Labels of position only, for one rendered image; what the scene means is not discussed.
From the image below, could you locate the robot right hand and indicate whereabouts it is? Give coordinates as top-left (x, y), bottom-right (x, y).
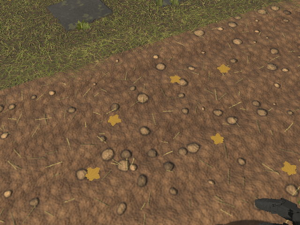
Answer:
top-left (255, 198), bottom-right (300, 225)

